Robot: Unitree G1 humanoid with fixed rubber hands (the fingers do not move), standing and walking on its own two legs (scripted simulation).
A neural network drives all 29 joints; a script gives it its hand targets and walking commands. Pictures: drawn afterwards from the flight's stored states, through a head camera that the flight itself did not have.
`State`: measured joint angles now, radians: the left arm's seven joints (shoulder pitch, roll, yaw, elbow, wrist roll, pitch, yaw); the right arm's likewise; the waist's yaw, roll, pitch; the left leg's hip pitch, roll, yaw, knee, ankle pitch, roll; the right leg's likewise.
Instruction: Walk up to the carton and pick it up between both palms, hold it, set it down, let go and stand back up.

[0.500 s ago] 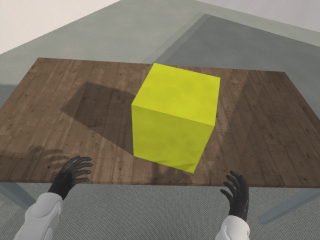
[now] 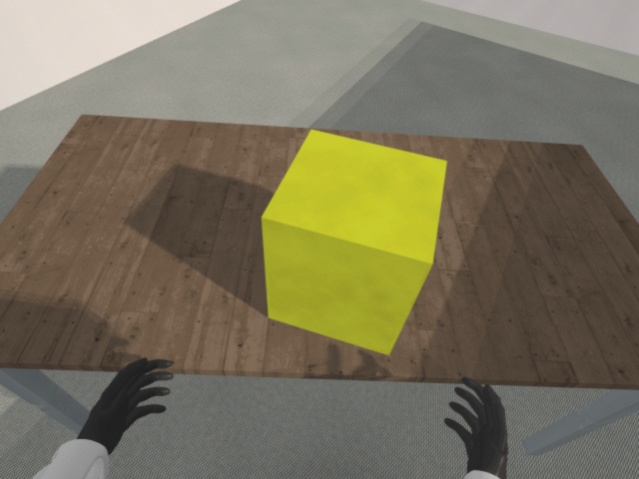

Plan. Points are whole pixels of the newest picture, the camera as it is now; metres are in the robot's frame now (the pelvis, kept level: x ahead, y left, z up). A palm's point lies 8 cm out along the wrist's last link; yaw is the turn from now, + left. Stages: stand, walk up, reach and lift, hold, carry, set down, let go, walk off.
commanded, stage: set down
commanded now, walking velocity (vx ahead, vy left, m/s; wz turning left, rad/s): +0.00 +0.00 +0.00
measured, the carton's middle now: (351, 245) +0.46 -0.04 +0.00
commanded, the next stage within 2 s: let go in 1.58 s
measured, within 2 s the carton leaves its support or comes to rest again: neither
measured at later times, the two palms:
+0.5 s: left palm (111, 446) +0.18 +0.24 -0.03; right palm (491, 470) +0.16 -0.19 -0.03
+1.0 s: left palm (135, 444) +0.19 +0.22 -0.04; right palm (493, 456) +0.18 -0.21 -0.05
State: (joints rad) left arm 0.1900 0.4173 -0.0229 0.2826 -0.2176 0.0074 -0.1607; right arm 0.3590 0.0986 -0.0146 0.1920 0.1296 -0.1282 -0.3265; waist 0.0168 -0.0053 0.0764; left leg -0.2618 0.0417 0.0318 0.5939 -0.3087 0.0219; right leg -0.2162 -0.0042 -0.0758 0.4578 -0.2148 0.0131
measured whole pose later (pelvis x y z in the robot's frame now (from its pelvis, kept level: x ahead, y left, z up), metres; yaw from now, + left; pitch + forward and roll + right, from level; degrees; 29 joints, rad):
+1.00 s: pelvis +0.02 -0.02 +0.01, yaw +0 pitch -1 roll -1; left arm 0.27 0.34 -0.02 0.25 -0.16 0.09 -0.10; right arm 0.30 -0.01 -0.01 0.42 0.07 -0.20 -0.14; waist 0.02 -0.01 0.08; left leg -0.21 0.04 0.03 0.50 -0.28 -0.01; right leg -0.19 0.00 -0.08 0.44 -0.23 -0.01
